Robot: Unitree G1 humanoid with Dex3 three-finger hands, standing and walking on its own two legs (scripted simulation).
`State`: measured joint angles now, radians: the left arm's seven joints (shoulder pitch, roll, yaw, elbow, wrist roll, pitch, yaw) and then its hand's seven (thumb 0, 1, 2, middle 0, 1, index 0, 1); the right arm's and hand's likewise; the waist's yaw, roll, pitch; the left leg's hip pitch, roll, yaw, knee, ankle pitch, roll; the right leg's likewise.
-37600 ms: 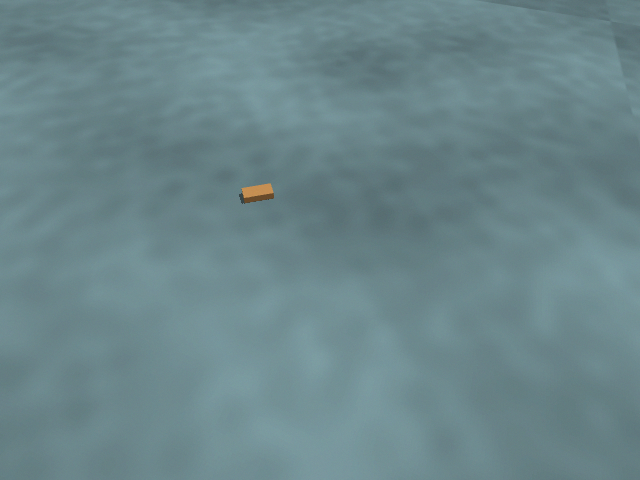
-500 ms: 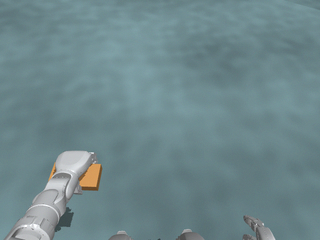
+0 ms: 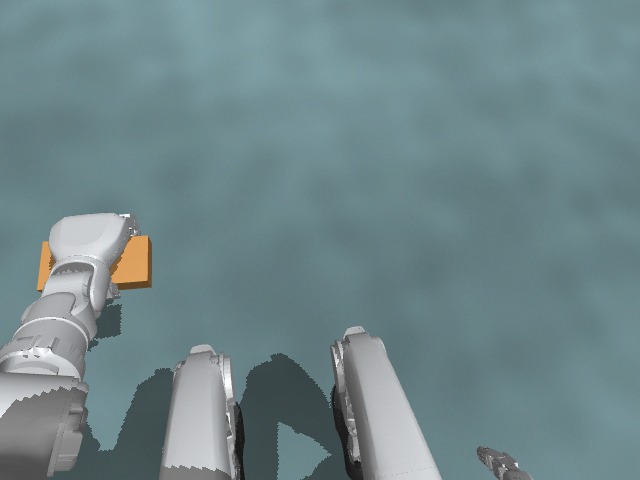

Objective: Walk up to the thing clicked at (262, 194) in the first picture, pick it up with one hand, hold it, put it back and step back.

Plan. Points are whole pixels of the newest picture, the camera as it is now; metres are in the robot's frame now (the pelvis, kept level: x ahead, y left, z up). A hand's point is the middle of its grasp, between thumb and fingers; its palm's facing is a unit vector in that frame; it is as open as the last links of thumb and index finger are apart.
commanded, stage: crouch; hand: left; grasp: from above
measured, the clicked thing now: (99, 265) +0.43 +0.26 -0.16
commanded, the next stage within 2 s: lower in 1.06 s
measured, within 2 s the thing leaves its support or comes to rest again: neither
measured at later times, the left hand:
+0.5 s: hand (134, 274) +0.45 +0.25 -0.29, palm faces -0.46 -0.01 -0.89, open 9.7 cm
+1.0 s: hand (146, 276) +0.46 +0.25 -0.36, palm faces -0.46 -0.02 -0.89, open 9.7 cm
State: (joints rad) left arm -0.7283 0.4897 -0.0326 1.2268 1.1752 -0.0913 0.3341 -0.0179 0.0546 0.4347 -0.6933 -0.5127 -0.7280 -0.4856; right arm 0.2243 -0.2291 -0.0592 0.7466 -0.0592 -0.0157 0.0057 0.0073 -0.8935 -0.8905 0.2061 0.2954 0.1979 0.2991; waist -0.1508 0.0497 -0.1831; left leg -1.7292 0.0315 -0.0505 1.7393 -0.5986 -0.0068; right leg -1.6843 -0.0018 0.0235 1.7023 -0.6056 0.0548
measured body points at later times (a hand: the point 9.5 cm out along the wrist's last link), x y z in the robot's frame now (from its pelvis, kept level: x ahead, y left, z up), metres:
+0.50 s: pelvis -0.01 -0.01 -0.12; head +0.23 +0.04 +0.26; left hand +0.46 +0.25 -0.24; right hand +0.06 -0.29 -0.24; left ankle +0.08 +0.12 -0.50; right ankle +0.08 -0.15 -0.50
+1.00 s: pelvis -0.02 -0.01 -0.19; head +0.22 +0.04 +0.19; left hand +0.48 +0.25 -0.31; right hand +0.01 -0.28 -0.30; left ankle +0.08 +0.12 -0.50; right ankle +0.08 -0.15 -0.50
